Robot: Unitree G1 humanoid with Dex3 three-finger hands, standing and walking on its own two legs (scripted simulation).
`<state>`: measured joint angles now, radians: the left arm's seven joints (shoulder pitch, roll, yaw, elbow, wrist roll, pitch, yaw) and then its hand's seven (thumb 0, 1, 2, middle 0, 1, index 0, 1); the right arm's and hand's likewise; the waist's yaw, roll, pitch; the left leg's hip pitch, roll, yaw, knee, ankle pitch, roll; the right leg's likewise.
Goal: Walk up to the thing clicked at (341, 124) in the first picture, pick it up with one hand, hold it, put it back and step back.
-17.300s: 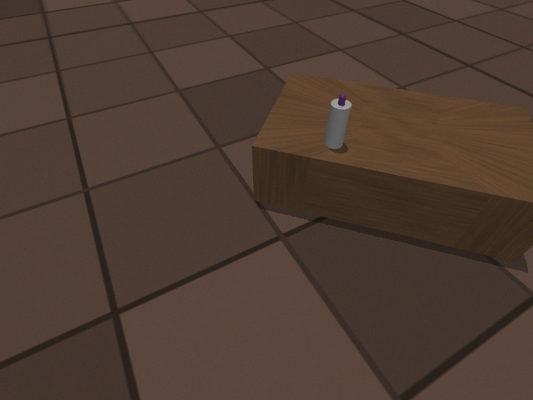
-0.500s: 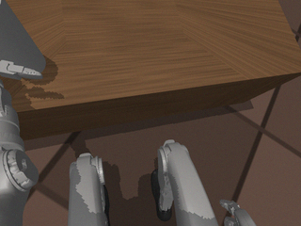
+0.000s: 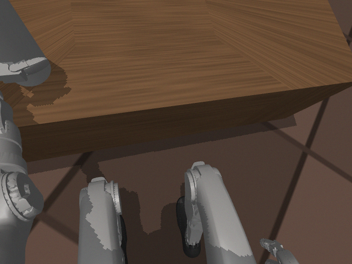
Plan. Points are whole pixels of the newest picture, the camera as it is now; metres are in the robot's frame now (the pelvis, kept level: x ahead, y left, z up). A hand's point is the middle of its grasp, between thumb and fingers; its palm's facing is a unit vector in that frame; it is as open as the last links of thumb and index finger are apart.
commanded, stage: close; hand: left
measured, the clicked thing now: out of the picture +0.56 +0.26 +0.04
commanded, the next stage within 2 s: settle in 0.30 s
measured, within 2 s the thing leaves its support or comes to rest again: leaves its support in 0.84 s
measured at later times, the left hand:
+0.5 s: hand (3, 47) +0.55 +0.27 +0.01, palm faces +0.31 -0.95 -0.02, open 11.0 cm
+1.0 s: hand (11, 38) +0.54 +0.24 +0.04, palm faces +0.30 -0.95 -0.05, open 11.1 cm
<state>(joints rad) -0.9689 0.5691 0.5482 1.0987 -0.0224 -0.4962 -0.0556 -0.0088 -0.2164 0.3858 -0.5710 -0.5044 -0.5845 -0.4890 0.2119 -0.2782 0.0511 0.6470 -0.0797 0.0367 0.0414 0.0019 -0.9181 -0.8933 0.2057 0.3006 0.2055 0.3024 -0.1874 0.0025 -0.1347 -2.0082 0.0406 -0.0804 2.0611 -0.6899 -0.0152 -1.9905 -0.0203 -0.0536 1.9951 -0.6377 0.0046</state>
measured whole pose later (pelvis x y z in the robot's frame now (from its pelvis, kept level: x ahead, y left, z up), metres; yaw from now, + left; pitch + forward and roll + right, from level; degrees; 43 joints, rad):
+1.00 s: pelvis +0.01 +0.00 +0.05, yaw +0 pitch +36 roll -4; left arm -0.89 0.48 0.47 0.98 -0.02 -0.38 0.01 -0.01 -0.41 0.89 -0.64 -0.94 -0.66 -0.93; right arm 0.21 -0.26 0.04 0.67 -0.06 0.05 0.01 0.00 -0.90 -0.90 0.21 0.30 0.21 0.30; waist -0.18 0.01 -0.15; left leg -1.87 0.04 -0.07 1.91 -0.69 -0.01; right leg -1.85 -0.02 -0.05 1.85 -0.64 0.01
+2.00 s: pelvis +0.05 +0.00 +0.18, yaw +2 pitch +27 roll -4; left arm -0.55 0.30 0.34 0.77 -0.08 -0.43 0.06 -0.01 -0.50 1.00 -0.63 -1.00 -0.65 -1.00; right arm 0.22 -0.22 0.00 0.70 -0.03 0.01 0.01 0.00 -0.92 -0.90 0.20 0.30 0.21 0.30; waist -0.11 0.02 -0.15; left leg -1.32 0.06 -0.06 1.46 -0.62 -0.01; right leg -1.29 0.00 -0.06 1.39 -0.56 0.01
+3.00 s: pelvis +0.07 +0.00 +0.28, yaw +4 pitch +11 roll -2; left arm -0.21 0.17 0.15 0.53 -0.11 -0.38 0.13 -0.01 -0.56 1.07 -0.64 -1.03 -0.66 -1.02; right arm 0.24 -0.21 0.01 0.66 -0.02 0.02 -0.03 0.01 -0.92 -0.90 0.20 0.30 0.20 0.30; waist -0.04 0.01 -0.06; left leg -0.69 0.05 -0.02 0.97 -0.47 -0.02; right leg -0.68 -0.01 -0.05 0.93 -0.44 0.00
